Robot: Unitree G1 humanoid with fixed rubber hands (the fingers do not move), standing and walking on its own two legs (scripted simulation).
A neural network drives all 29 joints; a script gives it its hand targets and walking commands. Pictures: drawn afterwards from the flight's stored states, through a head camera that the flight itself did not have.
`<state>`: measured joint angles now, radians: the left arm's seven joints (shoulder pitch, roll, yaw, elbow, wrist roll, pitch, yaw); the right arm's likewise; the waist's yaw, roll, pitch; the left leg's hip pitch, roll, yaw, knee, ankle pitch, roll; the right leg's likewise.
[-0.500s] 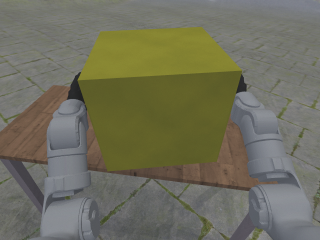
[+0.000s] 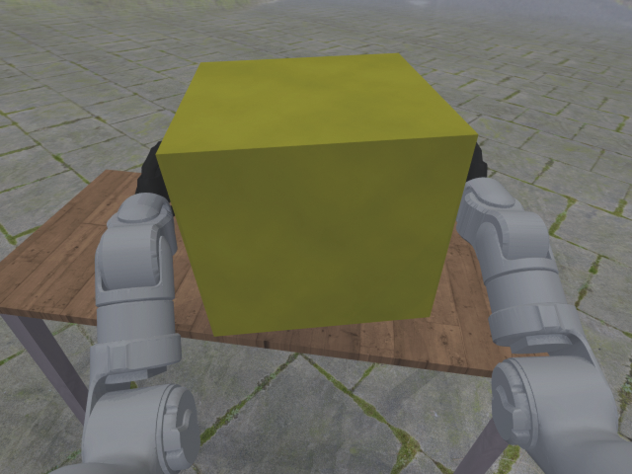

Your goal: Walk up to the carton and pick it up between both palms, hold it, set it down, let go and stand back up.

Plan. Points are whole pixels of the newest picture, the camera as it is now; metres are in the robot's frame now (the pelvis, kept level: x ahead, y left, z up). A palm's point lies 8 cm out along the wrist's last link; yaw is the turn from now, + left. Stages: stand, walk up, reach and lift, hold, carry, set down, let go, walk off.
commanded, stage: hold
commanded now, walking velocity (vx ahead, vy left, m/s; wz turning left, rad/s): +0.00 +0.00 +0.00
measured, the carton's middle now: (311, 186) +0.42 +0.01 +0.21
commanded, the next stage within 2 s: none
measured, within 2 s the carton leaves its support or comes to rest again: neither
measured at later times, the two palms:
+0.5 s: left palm (157, 205) +0.35 +0.19 +0.22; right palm (467, 188) +0.36 -0.18 +0.24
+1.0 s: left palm (153, 204) +0.35 +0.19 +0.22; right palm (464, 185) +0.37 -0.18 +0.24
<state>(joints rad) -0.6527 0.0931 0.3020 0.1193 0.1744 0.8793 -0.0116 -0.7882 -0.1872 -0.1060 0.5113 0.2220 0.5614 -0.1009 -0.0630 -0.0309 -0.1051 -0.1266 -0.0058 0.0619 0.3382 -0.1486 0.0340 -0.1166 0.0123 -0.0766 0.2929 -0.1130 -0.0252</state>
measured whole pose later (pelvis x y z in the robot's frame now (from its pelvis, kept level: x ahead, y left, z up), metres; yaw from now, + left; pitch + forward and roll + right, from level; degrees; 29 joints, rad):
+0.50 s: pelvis +0.00 +0.00 +0.00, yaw +0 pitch -4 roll -1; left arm -0.62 0.09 0.29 0.07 0.17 0.88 -0.01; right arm -0.76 -0.19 -0.09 0.46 0.24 0.57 -0.11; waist -0.08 -0.03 -0.10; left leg -0.13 -0.01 0.06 0.35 -0.16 0.03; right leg -0.11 0.01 -0.08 0.29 -0.11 -0.02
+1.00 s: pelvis +0.00 +0.00 +0.00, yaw +0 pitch -4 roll -1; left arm -0.65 0.10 0.30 0.12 0.17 0.88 -0.01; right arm -0.79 -0.18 -0.11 0.50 0.22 0.56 -0.10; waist -0.07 -0.03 -0.11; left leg -0.13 -0.01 0.06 0.34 -0.15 0.03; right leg -0.12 0.01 -0.08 0.29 -0.11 -0.02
